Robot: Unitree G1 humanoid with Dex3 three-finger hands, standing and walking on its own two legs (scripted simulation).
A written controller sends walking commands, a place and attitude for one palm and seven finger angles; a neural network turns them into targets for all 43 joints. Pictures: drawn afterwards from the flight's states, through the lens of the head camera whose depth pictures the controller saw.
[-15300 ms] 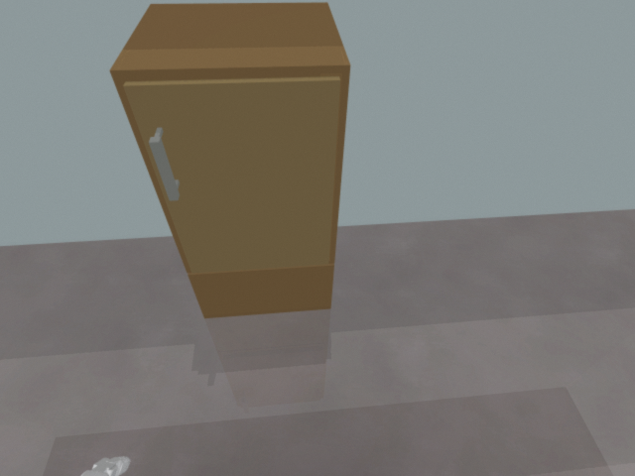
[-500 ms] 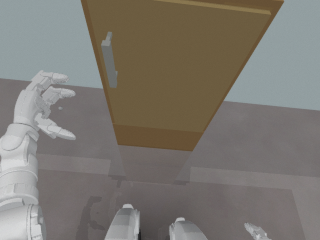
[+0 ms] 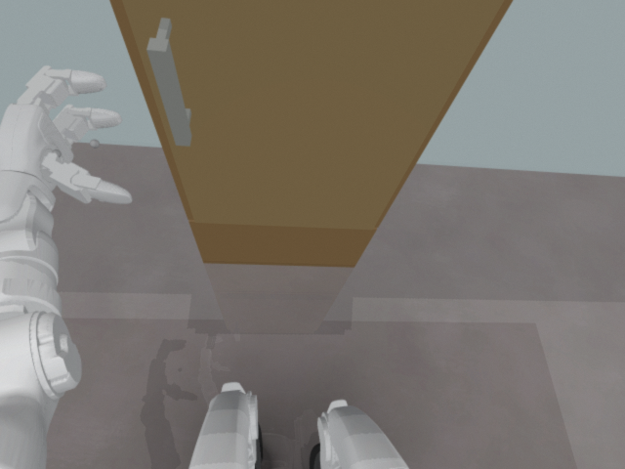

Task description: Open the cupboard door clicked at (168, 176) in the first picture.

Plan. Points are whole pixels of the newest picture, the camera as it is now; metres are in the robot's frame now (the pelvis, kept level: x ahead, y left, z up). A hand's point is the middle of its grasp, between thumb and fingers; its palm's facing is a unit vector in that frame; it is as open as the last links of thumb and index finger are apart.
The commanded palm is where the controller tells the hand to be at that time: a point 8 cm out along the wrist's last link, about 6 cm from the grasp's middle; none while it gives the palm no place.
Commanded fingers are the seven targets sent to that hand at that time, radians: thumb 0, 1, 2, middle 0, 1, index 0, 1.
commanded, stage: move the hooked fingers beside the handle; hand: left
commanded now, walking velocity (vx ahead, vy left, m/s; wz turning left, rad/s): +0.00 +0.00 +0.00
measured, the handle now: (175, 88) +0.58 +0.17 +0.07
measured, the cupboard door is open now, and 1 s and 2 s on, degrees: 0 0 0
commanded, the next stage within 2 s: slide the fingers in behind the handle in 1.12 s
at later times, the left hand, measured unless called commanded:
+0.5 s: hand (107, 120) +0.53 +0.24 +0.06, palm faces -0.03 -1.00 -0.01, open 14.0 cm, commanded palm +0.52 +0.26 +0.07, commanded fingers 0.00 -0.50 0.30 -0.30 -1.20 -0.30 -1.20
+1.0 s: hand (112, 123) +0.52 +0.23 +0.07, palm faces -0.01 -1.00 -0.02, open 14.0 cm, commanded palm +0.51 +0.26 +0.06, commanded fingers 0.00 -0.50 0.30 -0.30 -1.20 -0.30 -1.20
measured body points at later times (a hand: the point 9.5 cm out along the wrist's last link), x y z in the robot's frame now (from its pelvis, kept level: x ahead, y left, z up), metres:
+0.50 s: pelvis +0.01 +0.02 +0.00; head +0.17 +0.06 +0.41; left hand +0.53 +0.30 +0.06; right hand +0.00 -0.25 -0.10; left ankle +0.06 +0.08 -0.62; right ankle -0.01 -0.11 -0.62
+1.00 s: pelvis +0.01 +0.00 +0.00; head +0.16 +0.05 +0.42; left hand +0.51 +0.29 +0.07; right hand +0.02 -0.27 -0.10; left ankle +0.06 +0.08 -0.62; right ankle -0.01 -0.11 -0.62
